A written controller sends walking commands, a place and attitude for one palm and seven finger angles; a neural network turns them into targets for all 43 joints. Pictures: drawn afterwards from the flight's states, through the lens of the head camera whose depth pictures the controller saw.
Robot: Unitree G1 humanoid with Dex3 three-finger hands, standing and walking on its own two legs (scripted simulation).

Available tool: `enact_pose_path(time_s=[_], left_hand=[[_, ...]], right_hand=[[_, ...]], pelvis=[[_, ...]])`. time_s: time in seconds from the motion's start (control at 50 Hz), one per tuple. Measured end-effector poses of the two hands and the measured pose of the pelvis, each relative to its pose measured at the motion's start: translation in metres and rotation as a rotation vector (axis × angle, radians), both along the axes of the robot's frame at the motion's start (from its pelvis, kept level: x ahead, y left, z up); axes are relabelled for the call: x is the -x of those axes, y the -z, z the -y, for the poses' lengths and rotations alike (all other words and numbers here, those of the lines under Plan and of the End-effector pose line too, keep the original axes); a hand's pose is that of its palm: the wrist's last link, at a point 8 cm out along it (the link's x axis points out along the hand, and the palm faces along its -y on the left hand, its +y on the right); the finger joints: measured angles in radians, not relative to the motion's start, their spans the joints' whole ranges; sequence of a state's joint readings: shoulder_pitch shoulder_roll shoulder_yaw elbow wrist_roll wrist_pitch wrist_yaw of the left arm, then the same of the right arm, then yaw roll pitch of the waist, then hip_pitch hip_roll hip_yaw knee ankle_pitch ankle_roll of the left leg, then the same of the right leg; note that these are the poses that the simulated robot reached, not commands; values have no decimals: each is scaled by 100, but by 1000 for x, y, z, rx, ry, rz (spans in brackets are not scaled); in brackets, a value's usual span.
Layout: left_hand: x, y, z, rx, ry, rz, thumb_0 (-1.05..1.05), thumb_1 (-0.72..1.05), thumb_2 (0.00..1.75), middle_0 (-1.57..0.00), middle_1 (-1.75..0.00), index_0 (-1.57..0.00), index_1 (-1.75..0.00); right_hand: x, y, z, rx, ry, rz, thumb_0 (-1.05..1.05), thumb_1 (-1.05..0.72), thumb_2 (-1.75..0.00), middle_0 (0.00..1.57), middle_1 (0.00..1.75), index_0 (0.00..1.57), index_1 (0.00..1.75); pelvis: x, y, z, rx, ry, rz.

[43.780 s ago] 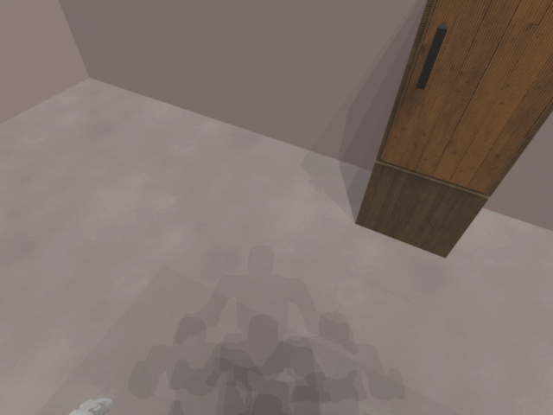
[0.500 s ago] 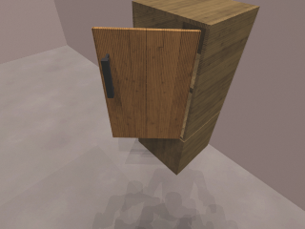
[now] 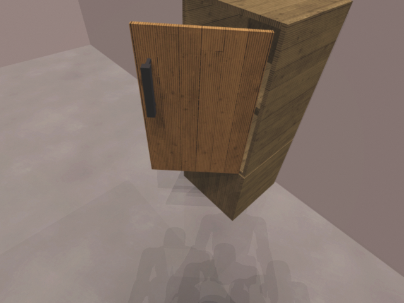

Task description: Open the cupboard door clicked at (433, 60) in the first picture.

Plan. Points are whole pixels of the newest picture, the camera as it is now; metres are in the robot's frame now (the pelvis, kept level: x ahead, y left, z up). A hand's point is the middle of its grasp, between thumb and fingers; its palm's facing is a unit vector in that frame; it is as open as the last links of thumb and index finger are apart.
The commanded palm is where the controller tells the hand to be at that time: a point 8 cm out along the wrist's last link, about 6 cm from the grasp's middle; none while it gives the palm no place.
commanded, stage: shuffle to correct the standing spot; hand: left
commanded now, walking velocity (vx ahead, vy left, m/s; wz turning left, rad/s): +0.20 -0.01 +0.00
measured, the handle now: (150, 88) +0.68 +0.20 +0.07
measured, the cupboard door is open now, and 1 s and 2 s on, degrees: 46 46 46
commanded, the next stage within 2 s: come to a stop and stand still in 0.62 s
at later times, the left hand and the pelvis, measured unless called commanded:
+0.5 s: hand out of the picture +0.06 +0.19 -0.18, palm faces +0.04 -0.99 -0.11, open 7.3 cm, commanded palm none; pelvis +0.07 +0.04 +0.00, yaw -2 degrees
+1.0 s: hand (149, 252) +0.28 +0.15 -0.18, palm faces +0.02 -0.99 -0.14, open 7.2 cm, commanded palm none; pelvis +0.16 +0.00 -0.01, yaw +1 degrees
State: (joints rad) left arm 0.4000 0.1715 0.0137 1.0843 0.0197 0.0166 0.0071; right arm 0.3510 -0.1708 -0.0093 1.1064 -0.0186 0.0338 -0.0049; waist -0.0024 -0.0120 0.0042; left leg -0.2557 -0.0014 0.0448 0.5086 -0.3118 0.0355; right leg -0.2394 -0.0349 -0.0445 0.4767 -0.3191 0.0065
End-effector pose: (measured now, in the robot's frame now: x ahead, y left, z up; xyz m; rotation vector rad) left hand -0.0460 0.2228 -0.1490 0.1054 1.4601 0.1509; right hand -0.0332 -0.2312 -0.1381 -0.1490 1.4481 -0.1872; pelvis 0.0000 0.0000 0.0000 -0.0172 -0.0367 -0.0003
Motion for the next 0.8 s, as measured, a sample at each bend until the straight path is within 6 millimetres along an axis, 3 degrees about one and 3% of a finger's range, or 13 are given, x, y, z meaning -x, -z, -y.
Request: enact_pose_path(time_s=[0.1, 0.18, 0.28, 0.38, 0.46, 0.62, 0.7, 0.8], left_hand=[[9, 3, 11, 34, -25, -36, 1, 91, 90, -20, -30, -20, -30], [7, 6, 19, 38, -50, -27, 1, 91, 90, -20, -30, -20, -30], [1, 12, 20, 42, -104, -3, 0, 91, 90, -20, -30, -20, -30], [-19, 24, 5, 69, -78, -35, 1, 91, 90, -20, -30, -20, -30], [-68, 15, -13, 59, -11, 12, 1, 91, 90, -20, -30, -20, -30], [-181, -7, -39, -7, 55, 175, 2, 94, 90, -19, -30, -20, -30], [-234, -11, -31, -13, 102, 222, 2, 93, 90, -19, -30, -20, -30], [-299, -9, -1, 0, 153, 295, 1, 92, 90, -19, -30, -20, -30]], right_hand=[[13, 6, -16, -24, 37, -40, 0, -91, -90, 20, 30, 20, 30], [6, 13, -20, -40, 41, -36, 0, -91, -90, 20, 30, 20, 30], [-31, 15, -25, -36, 7, 14, 0, -91, -90, 20, 30, 20, 30], [-77, 12, -36, 3, 13, 152, 0, -91, -90, 20, 30, 20, 30], [-84, 4, -50, -2, 52, 170, 0, -91, -90, 20, 30, 20, 30], [-72, -7, -71, -44, 99, 32, 0, -91, -90, 20, 30, 20, 30], [-63, -6, -72, -61, 135, -51, 0, -91, -90, 20, 30, 20, 30], [-60, 1, -60, -77, 176, -152, 0, -91, -90, 20, 30, 20, 30]], pelvis=[[-6, 4, -3, 0, -1, 7], [-14, 8, -3, 1, -6, 16], [-27, 12, -10, 16, -25, 12], [-44, 18, -27, 8, -5, 5], [-59, 9, -34, -6, 28, -6], [-96, -6, -32, -3, 36, -32], [-116, -5, -24, -5, 36, -34], [-146, 4, -7, -14, 31, -31]])
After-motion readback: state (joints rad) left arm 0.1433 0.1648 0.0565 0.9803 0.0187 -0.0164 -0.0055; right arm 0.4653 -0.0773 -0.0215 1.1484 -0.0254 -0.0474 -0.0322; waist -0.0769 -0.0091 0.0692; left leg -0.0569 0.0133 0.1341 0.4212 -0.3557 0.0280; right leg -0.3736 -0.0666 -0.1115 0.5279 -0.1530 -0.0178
